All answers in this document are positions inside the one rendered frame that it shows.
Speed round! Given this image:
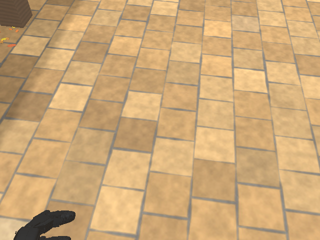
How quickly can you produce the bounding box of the left robot hand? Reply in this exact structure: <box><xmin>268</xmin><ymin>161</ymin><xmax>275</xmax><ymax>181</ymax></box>
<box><xmin>13</xmin><ymin>210</ymin><xmax>76</xmax><ymax>240</ymax></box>

